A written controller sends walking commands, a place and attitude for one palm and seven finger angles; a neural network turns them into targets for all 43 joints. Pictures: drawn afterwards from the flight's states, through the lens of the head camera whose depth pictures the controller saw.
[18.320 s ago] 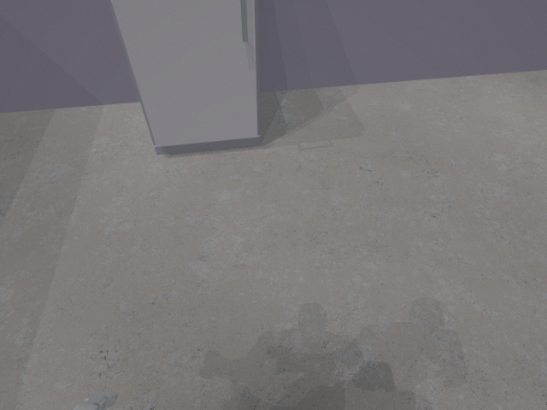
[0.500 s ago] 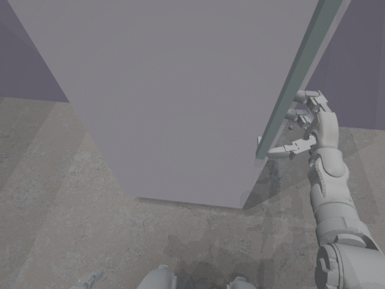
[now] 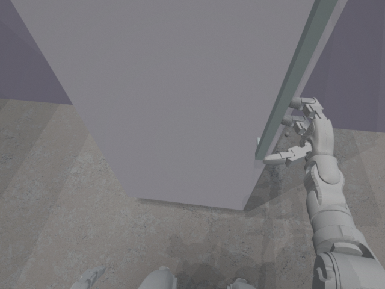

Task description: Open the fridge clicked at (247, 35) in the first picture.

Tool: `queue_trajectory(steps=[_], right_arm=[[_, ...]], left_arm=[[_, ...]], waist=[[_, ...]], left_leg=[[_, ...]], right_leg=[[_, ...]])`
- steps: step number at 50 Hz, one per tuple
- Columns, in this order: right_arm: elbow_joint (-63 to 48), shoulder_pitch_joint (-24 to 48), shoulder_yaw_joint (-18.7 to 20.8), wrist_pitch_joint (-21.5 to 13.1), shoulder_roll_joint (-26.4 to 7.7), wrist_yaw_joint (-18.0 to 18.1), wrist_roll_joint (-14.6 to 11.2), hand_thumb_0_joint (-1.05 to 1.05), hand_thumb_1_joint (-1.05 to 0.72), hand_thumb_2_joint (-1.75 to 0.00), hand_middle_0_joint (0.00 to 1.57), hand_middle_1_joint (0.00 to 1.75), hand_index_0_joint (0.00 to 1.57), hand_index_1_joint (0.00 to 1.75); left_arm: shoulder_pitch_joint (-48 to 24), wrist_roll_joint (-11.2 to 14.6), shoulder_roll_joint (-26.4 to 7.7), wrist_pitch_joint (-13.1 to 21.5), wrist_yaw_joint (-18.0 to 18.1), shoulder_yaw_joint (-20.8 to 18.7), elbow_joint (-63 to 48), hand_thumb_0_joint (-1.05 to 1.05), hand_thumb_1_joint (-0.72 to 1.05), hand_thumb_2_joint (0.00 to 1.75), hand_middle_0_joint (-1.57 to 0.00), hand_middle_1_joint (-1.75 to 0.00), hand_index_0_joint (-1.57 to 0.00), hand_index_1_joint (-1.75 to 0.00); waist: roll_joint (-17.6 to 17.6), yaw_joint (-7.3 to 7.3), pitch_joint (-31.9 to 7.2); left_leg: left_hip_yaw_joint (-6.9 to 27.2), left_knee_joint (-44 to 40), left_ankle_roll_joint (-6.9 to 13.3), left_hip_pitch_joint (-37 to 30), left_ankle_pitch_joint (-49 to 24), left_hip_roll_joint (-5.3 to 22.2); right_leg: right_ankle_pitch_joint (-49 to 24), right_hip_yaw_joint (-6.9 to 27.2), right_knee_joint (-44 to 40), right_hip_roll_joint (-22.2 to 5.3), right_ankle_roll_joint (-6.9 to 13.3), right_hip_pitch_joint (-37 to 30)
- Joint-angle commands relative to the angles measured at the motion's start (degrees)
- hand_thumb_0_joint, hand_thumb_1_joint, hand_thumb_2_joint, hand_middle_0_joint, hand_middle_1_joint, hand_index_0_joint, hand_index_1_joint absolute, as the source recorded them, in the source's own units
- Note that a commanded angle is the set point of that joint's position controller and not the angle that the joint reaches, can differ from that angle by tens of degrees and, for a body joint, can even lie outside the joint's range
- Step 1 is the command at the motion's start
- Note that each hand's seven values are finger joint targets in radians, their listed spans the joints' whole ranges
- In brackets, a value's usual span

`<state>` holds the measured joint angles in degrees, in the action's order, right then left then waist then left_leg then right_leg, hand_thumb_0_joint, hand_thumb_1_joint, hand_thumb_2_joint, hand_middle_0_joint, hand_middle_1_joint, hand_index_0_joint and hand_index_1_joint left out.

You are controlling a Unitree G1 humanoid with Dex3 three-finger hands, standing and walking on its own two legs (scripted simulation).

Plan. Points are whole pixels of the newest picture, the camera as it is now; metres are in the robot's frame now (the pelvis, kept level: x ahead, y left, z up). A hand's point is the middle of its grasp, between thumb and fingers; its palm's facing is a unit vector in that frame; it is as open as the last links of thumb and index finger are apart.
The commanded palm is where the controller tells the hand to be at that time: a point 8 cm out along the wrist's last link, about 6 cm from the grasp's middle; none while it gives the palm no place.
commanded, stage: slide the fingers in behind the handle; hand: right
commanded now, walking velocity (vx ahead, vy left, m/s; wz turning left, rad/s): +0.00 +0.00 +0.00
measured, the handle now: (283, 88) +0.49 -0.11 +0.15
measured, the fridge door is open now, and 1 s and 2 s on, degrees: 0 0 0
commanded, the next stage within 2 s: grip the handle and tug to test in 1.30 s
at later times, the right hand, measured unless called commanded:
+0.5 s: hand (271, 128) +0.44 -0.11 +0.08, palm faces -0.02 +1.00 -0.02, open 13.9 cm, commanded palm +0.42 -0.16 +0.08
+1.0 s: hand (265, 129) +0.44 -0.09 +0.08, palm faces -0.03 +1.00 -0.02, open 13.9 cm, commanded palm +0.41 -0.14 +0.08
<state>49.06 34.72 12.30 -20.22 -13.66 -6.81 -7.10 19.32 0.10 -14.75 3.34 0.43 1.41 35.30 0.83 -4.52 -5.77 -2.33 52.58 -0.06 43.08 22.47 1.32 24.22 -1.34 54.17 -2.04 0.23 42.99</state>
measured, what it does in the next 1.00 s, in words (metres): stands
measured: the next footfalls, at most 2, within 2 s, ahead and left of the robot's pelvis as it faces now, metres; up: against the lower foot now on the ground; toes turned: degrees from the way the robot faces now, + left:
none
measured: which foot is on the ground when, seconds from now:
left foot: down 0.00-1.00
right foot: down 0.00-1.00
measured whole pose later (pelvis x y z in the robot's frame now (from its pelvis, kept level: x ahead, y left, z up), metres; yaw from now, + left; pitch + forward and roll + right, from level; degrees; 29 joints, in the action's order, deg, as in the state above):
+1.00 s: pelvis +0.01 +0.01 +0.00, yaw +0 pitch +13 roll +0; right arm 46.8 34.5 7.9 -20.1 -9.2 -1.2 -5.4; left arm 18.7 -0.9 -14.2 3.5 -0.3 0.7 35.4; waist 1.3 -4.2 -6.1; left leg -2.2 52.6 0.5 42.6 23.2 1.2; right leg 24.3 -1.3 53.1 -2.1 -0.4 41.9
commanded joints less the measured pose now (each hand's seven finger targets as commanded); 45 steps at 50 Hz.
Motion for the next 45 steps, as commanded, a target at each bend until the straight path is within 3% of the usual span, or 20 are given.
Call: queue_trajectory(steps=[1,4,5,6,7,13,15,16,19,24,28,31,32,33,35,37,38,39,42,45], right_arm=[[-15.23,24.73,0.41,-4.92,-7.65,0.92,-0.75,0.00,0.50,-0.30,0.30,1.20,0.30,1.20],[-12.79,24.33,-1.58,-3.63,-5.54,1.14,-0.34,0.00,0.50,-0.30,0.30,1.20,0.30,1.20],[-11.81,24.39,-1.16,-3.17,-5.89,1.47,-0.07,0.00,0.50,-0.30,0.30,1.20,0.30,1.20],[-12.30,25.17,-1.41,-2.93,-5.65,1.83,0.11,0.00,0.50,-0.30,0.30,1.20,0.30,1.20],[-12.78,25.51,-2.21,-2.72,-4.63,2.17,0.23,0.00,0.50,-0.30,0.30,1.20,0.30,1.20],[-13.86,23.75,0.29,-3.04,-6.31,4.35,0.65,0.00,0.50,-0.30,0.30,1.20,0.30,1.20],[-15.42,23.36,0.11,-3.56,-6.49,4.63,1.28,0.00,0.50,-0.30,0.30,1.20,0.30,1.20],[-15.88,22.51,-1.81,-3.49,-4.28,4.55,1.34,0.00,0.50,-0.30,0.30,1.20,0.30,1.20],[-15.07,23.97,-1.90,-3.20,-4.51,4.79,1.22,0.00,0.50,-0.30,0.30,1.20,0.30,1.20],[-15.42,25.70,-3.26,-3.11,-3.11,4.96,1.04,0.00,0.50,-0.30,0.30,1.20,0.30,1.20],[-15.65,23.61,-1.95,-3.45,-3.70,5.29,1.09,0.00,0.50,-0.30,0.30,1.20,0.30,1.20],[-15.62,23.10,-2.81,-3.60,-2.77,5.02,0.90,0.00,0.50,-0.30,0.30,1.20,0.30,1.20],[-15.29,22.66,-3.23,-3.43,-2.34,4.78,0.91,0.00,0.50,-0.30,0.30,1.20,0.30,1.20],[-14.36,23.05,-2.79,-3.27,-2.71,4.80,0.66,0.00,0.50,-0.30,0.30,1.20,0.30,1.20],[-15.35,22.74,-1.35,-3.56,-4.54,4.94,0.96,0.00,0.50,-0.30,0.30,1.20,0.30,1.20],[-16.45,23.09,-3.92,-3.63,-1.76,5.02,1.08,0.00,0.50,-0.30,0.30,1.20,0.30,1.20],[-15.49,22.78,-3.76,-3.42,-1.62,5.31,0.97,0.00,0.50,-0.30,0.30,1.20,0.30,1.20],[-15.20,22.69,-2.36,-3.50,-3.41,5.52,0.92,0.00,0.50,-0.30,0.30,1.20,0.30,1.20],[-14.53,21.50,-1.76,-3.46,-3.57,5.87,1.01,0.00,0.50,-0.30,0.30,1.20,0.30,1.20],[-15.58,22.95,-2.21,-3.89,-3.80,5.93,1.58,0.00,0.50,-0.30,0.30,1.20,0.30,1.20]], left_arm=[[2.79,-0.03,-8.05,2.60,0.65,-3.25,-5.67,0.00,0.90,0.90,-0.20,-0.30,-0.20,-0.30],[2.91,-0.03,-8.14,2.48,0.43,-3.18,-5.53,0.00,0.90,0.90,-0.20,-0.30,-0.20,-0.30],[2.86,0.02,-8.22,2.33,0.38,-3.28,-5.24,0.00,0.90,0.90,-0.20,-0.30,-0.20,-0.30],[2.70,0.00,-8.24,2.23,0.34,-3.30,-5.44,0.00,0.90,0.90,-0.20,-0.30,-0.20,-0.30],[2.78,-0.04,-8.16,2.19,0.22,-3.29,-5.60,0.00,0.90,0.90,-0.20,-0.30,-0.20,-0.30],[2.92,-0.58,-7.90,1.98,0.10,-3.36,-5.91,0.00,0.90,0.90,-0.20,-0.30,-0.20,-0.30],[3.07,-0.74,-7.64,1.94,-0.05,-3.28,-6.19,0.00,0.90,0.90,-0.20,-0.30,-0.20,-0.30],[2.92,-0.65,-7.46,1.93,-0.22,-3.32,-6.27,0.00,0.90,0.90,-0.20,-0.30,-0.20,-0.30],[3.00,-0.61,-7.68,1.86,-0.07,-3.34,-6.19,0.00,0.90,0.90,-0.20,-0.30,-0.20,-0.30],[3.00,-0.63,-7.54,2.06,0.16,-3.30,-5.72,0.00,0.90,0.90,-0.20,-0.30,-0.20,-0.30],[3.18,-0.77,-7.32,2.17,0.00,-3.44,-5.47,0.00,0.90,0.90,-0.20,-0.30,-0.20,-0.30],[3.19,-0.79,-7.19,2.23,-0.06,-3.52,-5.40,0.00,0.90,0.90,-0.20,-0.30,-0.20,-0.30],[2.94,-0.65,-7.16,2.28,-0.10,-3.49,-5.40,0.00,0.90,0.90,-0.20,-0.30,-0.20,-0.30],[3.03,-0.66,-7.22,2.20,-0.10,-3.46,-5.14,0.00,0.90,0.90,-0.20,-0.30,-0.20,-0.30],[3.07,-0.69,-7.35,2.17,0.02,-3.54,-5.48,0.00,0.90,0.90,-0.20,-0.30,-0.20,-0.30],[2.52,-0.59,-6.89,2.26,-0.17,-3.43,-5.76,0.00,0.90,0.90,-0.20,-0.30,-0.20,-0.30],[2.77,-0.74,-6.99,2.22,-0.22,-3.48,-5.51,0.00,0.90,0.90,-0.20,-0.30,-0.20,-0.30],[3.02,-0.76,-7.27,2.20,-0.10,-3.49,-5.60,0.00,0.90,0.90,-0.20,-0.30,-0.20,-0.30],[2.43,-0.75,-7.09,2.03,-0.09,-3.42,-5.71,0.00,0.90,0.90,-0.20,-0.30,-0.20,-0.30],[2.29,-0.82,-6.99,1.99,-0.03,-3.37,-5.85,0.00,0.90,0.90,-0.20,-0.30,-0.20,-0.30]], waist=[[1.06,-0.51,-23.12],[0.91,-1.29,-20.19],[-0.76,-1.31,-19.21],[0.63,-1.21,-19.13],[0.55,-1.24,-19.93],[-2.38,-0.44,-21.80],[-0.22,0.11,-23.17],[0.36,-0.26,-23.02],[-1.65,-0.95,-20.56],[-1.74,-1.49,-20.76],[-0.98,-0.39,-22.76],[-2.23,-0.74,-22.35],[-0.93,-0.57,-21.59],[-2.87,-0.94,-20.38],[-2.31,-0.32,-21.80],[0.30,-0.41,-21.15],[-1.10,-0.67,-20.72],[-3.23,-0.55,-20.07],[-3.50,-0.29,-19.98],[-1.63,-0.31,-21.05]], left_leg=[[0.36,-5.81,1.86,-9.89,-13.78,-2.84],[-0.04,-6.00,1.82,-8.19,-13.10,-2.88],[-0.09,-6.19,1.69,-7.96,-12.50,-2.85],[0.04,-6.16,1.75,-7.70,-12.31,-2.74],[-0.15,-6.10,1.79,-7.69,-12.25,-2.75],[0.47,-5.79,1.57,-11.28,-16.13,-2.68],[0.56,-5.21,1.73,-11.92,-17.70,-2.69],[0.33,-5.26,1.72,-11.13,-17.64,-2.70],[0.30,-5.98,1.67,-10.72,-15.69,-2.93],[0.49,-6.52,1.53,-11.04,-15.27,-2.79],[1.01,-6.24,1.50,-13.27,-17.76,-2.55],[1.02,-6.40,1.40,-13.45,-18.52,-2.58],[1.06,-6.60,1.48,-13.03,-17.63,-2.49],[1.27,-7.14,1.33,-13.31,-17.39,-2.48],[1.42,-6.76,1.40,-14.14,-17.89,-2.47],[1.23,-6.93,1.55,-13.05,-17.13,-2.36],[1.17,-7.09,1.48,-12.89,-17.20,-2.47],[1.21,-7.14,1.44,-13.69,-17.31,-2.53],[1.73,-7.60,1.21,-14.40,-16.70,-2.27],[1.80,-7.11,1.35,-14.03,-17.06,-2.29]], right_leg=[[-11.94,2.02,-7.40,1.89,0.45,-13.13],[-11.49,1.98,-7.37,1.88,0.50,-11.94],[-10.60,2.06,-7.59,1.76,0.49,-11.14],[-10.50,2.05,-7.70,1.86,0.40,-11.20],[-10.74,2.23,-7.82,1.85,0.37,-11.96],[-12.97,1.25,-7.10,2.09,0.67,-10.27],[-14.84,1.24,-7.01,2.11,0.54,-11.33],[-15.19,1.25,-6.98,1.98,0.45,-12.33],[-12.81,1.34,-7.19,2.02,0.71,-10.82],[-11.59,1.22,-7.37,2.19,0.88,-10.75],[-13.07,0.56,-7.15,2.43,0.77,-10.46],[-13.48,0.58,-7.08,2.36,0.89,-10.59],[-12.57,0.41,-7.15,2.41,0.78,-10.22],[-11.77,0.31,-7.11,2.46,0.97,-9.28],[-12.38,0.34,-7.29,2.54,0.97,-9.47],[-11.98,0.22,-7.47,2.55,0.80,-10.52],[-11.98,0.30,-7.33,2.54,0.94,-10.41],[-11.98,0.45,-7.32,2.58,1.07,-9.16],[-10.62,-0.09,-7.55,2.69,1.06,-8.19],[-11.21,0.00,-7.33,2.72,1.07,-9.07]])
